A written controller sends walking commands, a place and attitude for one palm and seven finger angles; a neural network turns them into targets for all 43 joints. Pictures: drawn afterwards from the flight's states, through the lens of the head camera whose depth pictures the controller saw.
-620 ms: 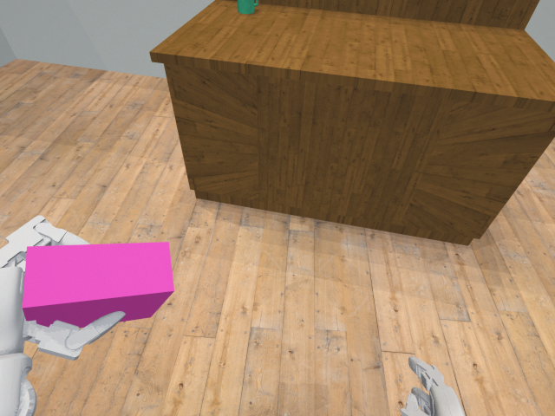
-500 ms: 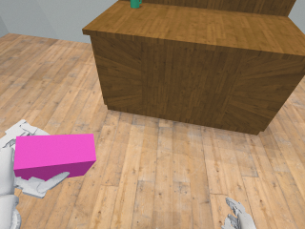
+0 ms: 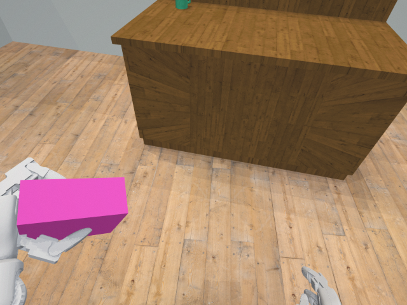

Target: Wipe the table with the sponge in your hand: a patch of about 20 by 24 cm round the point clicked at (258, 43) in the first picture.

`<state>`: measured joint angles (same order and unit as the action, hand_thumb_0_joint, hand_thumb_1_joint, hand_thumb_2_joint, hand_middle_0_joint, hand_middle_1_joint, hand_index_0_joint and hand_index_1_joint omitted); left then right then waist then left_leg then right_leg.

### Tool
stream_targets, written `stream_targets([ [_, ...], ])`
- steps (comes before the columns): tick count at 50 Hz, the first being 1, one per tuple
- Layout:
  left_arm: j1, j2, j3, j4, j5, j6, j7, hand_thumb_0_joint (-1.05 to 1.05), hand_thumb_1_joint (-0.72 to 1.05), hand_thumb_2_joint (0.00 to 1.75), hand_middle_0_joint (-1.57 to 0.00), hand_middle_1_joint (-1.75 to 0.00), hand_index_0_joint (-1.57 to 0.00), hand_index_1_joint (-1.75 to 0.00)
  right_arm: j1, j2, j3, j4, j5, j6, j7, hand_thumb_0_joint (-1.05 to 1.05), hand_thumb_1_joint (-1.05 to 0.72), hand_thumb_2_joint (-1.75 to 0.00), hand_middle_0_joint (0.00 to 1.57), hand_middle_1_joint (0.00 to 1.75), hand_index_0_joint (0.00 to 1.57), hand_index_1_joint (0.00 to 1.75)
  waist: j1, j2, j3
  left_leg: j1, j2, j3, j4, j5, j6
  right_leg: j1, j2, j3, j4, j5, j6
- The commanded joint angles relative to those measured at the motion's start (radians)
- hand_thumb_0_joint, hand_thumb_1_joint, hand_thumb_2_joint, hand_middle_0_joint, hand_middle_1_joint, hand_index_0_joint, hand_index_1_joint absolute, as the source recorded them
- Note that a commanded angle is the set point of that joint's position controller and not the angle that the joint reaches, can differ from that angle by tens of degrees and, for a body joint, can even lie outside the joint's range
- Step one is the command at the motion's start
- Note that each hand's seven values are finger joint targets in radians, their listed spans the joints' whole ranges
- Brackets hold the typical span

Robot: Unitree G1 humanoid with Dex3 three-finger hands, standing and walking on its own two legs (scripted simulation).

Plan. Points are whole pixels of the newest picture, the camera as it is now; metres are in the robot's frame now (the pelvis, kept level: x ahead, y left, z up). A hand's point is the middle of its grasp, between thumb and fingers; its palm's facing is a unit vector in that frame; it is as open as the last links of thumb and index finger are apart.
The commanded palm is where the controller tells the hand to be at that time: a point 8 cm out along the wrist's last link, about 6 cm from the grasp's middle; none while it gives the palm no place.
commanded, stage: walk to a spot facing it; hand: left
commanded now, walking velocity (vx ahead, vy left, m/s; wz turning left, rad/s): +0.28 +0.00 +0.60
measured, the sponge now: (89, 209) +0.23 +0.20 +0.14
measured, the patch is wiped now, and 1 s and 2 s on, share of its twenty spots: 0.00 0.00 0.00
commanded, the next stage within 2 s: none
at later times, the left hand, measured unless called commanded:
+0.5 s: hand (38, 205) +0.21 +0.26 +0.17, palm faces +0.53 -0.69 -0.50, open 9.9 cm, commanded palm +0.15 +0.29 +0.18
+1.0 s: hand (11, 171) +0.26 +0.32 +0.18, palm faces +0.75 -0.50 -0.43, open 9.9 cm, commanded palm +0.18 +0.32 +0.18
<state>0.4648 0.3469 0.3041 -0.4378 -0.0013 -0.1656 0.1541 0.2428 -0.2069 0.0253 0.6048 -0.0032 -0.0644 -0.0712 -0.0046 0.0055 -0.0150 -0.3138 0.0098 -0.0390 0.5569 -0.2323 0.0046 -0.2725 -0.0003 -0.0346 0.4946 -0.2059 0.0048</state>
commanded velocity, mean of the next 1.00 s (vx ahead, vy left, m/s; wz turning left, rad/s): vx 0.34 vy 0.00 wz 0.47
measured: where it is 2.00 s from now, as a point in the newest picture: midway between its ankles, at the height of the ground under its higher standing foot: (182, 271)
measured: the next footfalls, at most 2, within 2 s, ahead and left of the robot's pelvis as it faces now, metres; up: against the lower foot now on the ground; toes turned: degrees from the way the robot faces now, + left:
right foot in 0.48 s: +0.14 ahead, -0.12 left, +0.00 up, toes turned +10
left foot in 0.84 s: +0.18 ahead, +0.17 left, +0.00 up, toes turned +37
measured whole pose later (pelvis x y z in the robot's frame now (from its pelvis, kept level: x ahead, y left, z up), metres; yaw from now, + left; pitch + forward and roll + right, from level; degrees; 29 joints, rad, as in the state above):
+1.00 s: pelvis +0.18 +0.00 -0.01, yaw +29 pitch -1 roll +1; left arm 0.40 0.41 0.39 -0.55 -0.01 -0.18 0.15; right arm 0.14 -0.12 0.01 0.57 0.02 -0.08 -0.04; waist 0.00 -0.05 0.08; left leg -0.34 0.08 0.11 0.64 -0.28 -0.01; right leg -0.50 -0.13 -0.07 1.11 -0.46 0.05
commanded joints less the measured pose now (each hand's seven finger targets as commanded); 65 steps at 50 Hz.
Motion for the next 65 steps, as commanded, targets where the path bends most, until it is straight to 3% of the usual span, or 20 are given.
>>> stream_targets([
  [1,-0.092,0.181,0.135,-0.261,-0.012,-0.058,0.034,0.0,0.1,1.3,-1.2,-1.6,-1.2,-1.6,-0.108,-0.109,-0.049,-0.162,-0.005,-0.043,-0.014,0.0,-0.9,-0.9,0.2,0.3,0.2,0.3,-0.01,-0.019,-0.013,-0.153,0.033,-0.031,-0.024,-0.29,0.046,0.007,-0.177,0.139,-0.117,-0.48,-0.066],
  [6,-0.081,0.188,0.162,-0.275,-0.015,-0.072,0.035,0.0,0.1,1.3,-1.2,-1.6,-1.2,-1.6,-0.085,-0.105,-0.047,-0.15,-0.005,-0.051,-0.016,0.0,-0.9,-0.9,0.2,0.3,0.2,0.3,-0.017,0.01,-0.007,-0.18,0.057,-0.063,-0.024,-0.303,0.061,-0.006,-0.197,0.09,0.04,-0.451,-0.066],
  [9,-0.14,0.171,0.157,-0.331,-0.005,-0.097,0.026,0.0,0.1,1.3,-1.2,-1.6,-1.2,-1.6,-0.071,-0.127,-0.056,-0.15,-0.001,-0.067,-0.021,0.0,-0.9,-0.9,0.2,0.3,0.2,0.3,-0.035,0.326,0.035,-0.095,0.248,-0.525,-0.274,-0.439,0.182,-0.194,-0.003,-0.033,0.413,-0.422,0.014],
  [11,-0.119,0.171,0.147,-0.333,0.01,-0.111,0.015,0.0,0.1,1.3,-1.2,-1.6,-1.2,-1.6,-0.04,-0.113,-0.067,-0.123,-0.019,-0.093,-0.01,0.0,-0.9,-0.9,0.2,0.3,0.2,0.3,-0.039,0.243,-0.003,0.116,0.294,-0.673,-0.253,-0.123,0.238,-0.353,-0.014,0.072,0.532,-0.419,0.021],
  [15,0.0,0.148,0.135,-0.367,-0.01,-0.096,-0.003,0.0,0.1,1.3,-1.2,-1.6,-1.2,-1.6,-0.051,-0.113,-0.072,-0.103,-0.011,-0.101,0.017,0.0,-0.9,-0.9,0.2,0.3,0.2,0.3,-0.017,0.24,-0.105,0.21,0.207,-0.448,-0.162,0.215,0.22,-0.291,0.0,0.013,0.466,-0.327,0.048],
  [22,-0.003,0.159,0.162,-0.271,-0.028,-0.076,-0.023,0.0,0.1,1.3,-1.2,-1.6,-1.2,-1.6,-0.098,-0.093,-0.06,-0.109,-0.006,-0.072,0.008,0.0,-0.9,-0.9,0.2,0.3,0.2,0.3,0.016,0.174,-0.081,-0.175,0.113,-0.264,-0.087,-0.018,0.122,0.239,-0.006,-0.036,-0.064,-0.203,0.018],
  [24,-0.044,0.231,0.204,-0.213,-0.025,-0.06,-0.011,0.0,0.1,1.3,-1.2,-1.6,-1.2,-1.6,-0.093,-0.054,-0.058,-0.122,0.003,-0.053,0.003,0.0,-0.9,-0.9,0.2,0.3,0.2,0.3,0.026,-0.269,-0.089,-0.508,-0.048,0.017,0.456,-0.307,0.01,0.42,-0.45,0.523,-0.276,-0.341,-0.16],
  [25,-0.109,0.224,0.19,-0.248,-0.035,-0.065,0.003,0.0,0.1,1.3,-1.2,-1.6,-1.2,-1.6,-0.137,-0.098,-0.067,-0.128,-0.008,-0.062,-0.001,0.0,-0.9,-0.9,0.2,0.3,0.2,0.3,0.013,-0.225,-0.065,-0.536,-0.001,-0.01,0.651,-0.281,-0.012,0.351,-0.52,0.567,-0.275,-0.279,-0.19],
  [30,-0.068,0.203,0.168,-0.241,-0.006,-0.093,-0.001,0.0,0.1,1.3,-1.2,-1.6,-1.2,-1.6,-0.15,-0.09,-0.064,-0.127,-0.01,-0.035,-0.012,0.0,-0.9,-0.9,0.2,0.3,0.2,0.3,0.01,-0.14,0.039,-0.451,0.094,0.065,0.627,-0.15,-0.043,0.233,-0.369,0.084,-0.184,0.24,-0.128],
  [39,-0.102,0.167,0.132,-0.34,-0.02,-0.067,0.062,0.0,0.1,1.3,-1.2,-1.6,-1.2,-1.6,-0.072,-0.073,-0.08,-0.198,0.001,-0.038,-0.013,0.0,-0.9,-0.9,0.2,0.3,0.2,0.3,-0.018,-0.141,-0.151,0.156,-0.063,0.341,-0.049,0.017,0.009,0.162,-0.291,-0.171,0.24,0.574,-0.052],
  [40,-0.134,0.18,0.138,-0.389,-0.02,-0.087,0.064,0.0,0.1,1.3,-1.2,-1.6,-1.2,-1.6,-0.071,-0.082,-0.086,-0.214,0.01,-0.038,-0.018,0.0,-0.9,-0.9,0.2,0.3,0.2,0.3,-0.04,-0.026,-0.203,0.385,0.007,0.238,-0.066,0.066,0.049,-0.011,-0.26,-0.176,0.462,0.436,-0.01],
  [42,-0.178,0.206,0.157,-0.42,-0.023,-0.113,0.069,0.0,0.1,1.3,-1.2,-1.6,-1.2,-1.6,-0.087,-0.117,-0.086,-0.207,0.013,-0.046,0.007,0.0,-0.9,-0.9,0.2,0.3,0.2,0.3,-0.022,0.273,-0.206,0.493,0.44,-0.487,-0.185,0.408,0.295,-0.367,-0.053,-0.045,0.896,-0.437,0.03],
  [45,-0.125,0.242,0.214,-0.349,-0.011,-0.101,0.024,0.0,0.1,1.3,-1.2,-1.6,-1.2,-1.6,-0.117,-0.104,-0.099,-0.173,0.022,-0.043,0.014,0.0,-0.9,-0.9,0.2,0.3,0.2,0.3,-0.004,0.206,-0.087,0.23,0.417,-0.397,-0.227,-0.005,0.307,-0.441,-0.166,0.07,0.842,-0.35,0.043],
  [48,-0.031,0.181,0.19,-0.424,-0.027,-0.118,0.014,0.0,0.1,1.3,-1.2,-1.6,-1.2,-1.6,-0.125,-0.088,-0.082,-0.162,0.022,-0.071,0.021,0.0,-0.9,-0.9,0.2,0.3,0.2,0.3,0.024,0.263,-0.056,0.015,0.285,-0.108,-0.259,-0.09,0.203,-0.229,-0.152,-0.035,0.542,-0.223,0.046],
  [53,-0.066,0.152,0.169,-0.275,-0.026,-0.106,0.009,0.0,0.1,1.3,-1.2,-1.6,-1.2,-1.6,-0.105,-0.091,-0.067,-0.138,0.009,-0.086,0.003,0.0,-0.9,-0.9,0.2,0.3,0.2,0.3,0.028,0.194,-0.051,-0.165,0.206,0.031,-0.119,-0.359,0.109,0.136,-0.049,-0.184,0.157,-0.123,0.064],
  [55,-0.125,0.175,0.16,-0.241,-0.012,-0.086,0.012,0.0,0.1,1.3,-1.2,-1.6,-1.2,-1.6,-0.091,-0.067,-0.059,-0.135,0.014,-0.077,-0.005,0.0,-0.9,-0.9,0.2,0.3,0.2,0.3,0.03,-0.062,-0.048,-0.273,0.096,0.124,0.241,-0.377,0.049,0.203,-0.171,0.025,-0.067,-0.312,0.003],
  [56,-0.132,0.237,0.2,-0.205,-0.007,-0.071,0.021,0.0,0.1,1.3,-1.2,-1.6,-1.2,-1.6,-0.111,-0.047,-0.053,-0.141,0.008,-0.072,-0.005,0.0,-0.9,-0.9,0.2,0.3,0.2,0.3,0.047,-0.38,-0.036,-0.457,-0.009,0.17,0.564,-0.385,0.005,0.263,-0.421,0.474,-0.232,-0.33,-0.127],
  [57,-0.188,0.245,0.2,-0.213,-0.018,-0.073,0.026,0.0,0.1,1.3,-1.2,-1.6,-1.2,-1.6,-0.154,-0.089,-0.063,-0.138,0.0,-0.085,-0.005,0.0,-0.9,-0.9,0.2,0.3,0.2,0.3,0.05,-0.339,-0.026,-0.492,0.034,0.042,0.71,-0.32,0.001,0.245,-0.505,0.606,-0.294,-0.316,-0.186],
  [60,-0.198,0.214,0.168,-0.235,-0.01,-0.102,0.007,0.0,0.1,1.3,-1.2,-1.6,-1.2,-1.6,-0.157,-0.08,-0.044,-0.094,0.002,-0.059,-0.001,0.0,-0.9,-0.9,0.2,0.3,0.2,0.3,0.026,-0.151,0.022,-0.452,0.104,0.027,0.746,-0.214,-0.023,0.202,-0.445,0.296,-0.223,-0.068,-0.175],
  [65,-0.115,0.194,0.165,-0.297,-0.01,-0.111,0.031,0.0,0.1,1.3,-1.2,-1.6,-1.2,-1.6,-0.153,-0.071,-0.056,-0.136,-0.001,-0.04,0.008,0.0,-0.9,-0.9,0.2,0.3,0.2,0.3,0.037,-0.181,-0.032,-0.197,0.078,0.19,0.263,-0.123,-0.009,0.191,-0.355,-0.039,-0.15,0.194,-0.123],
])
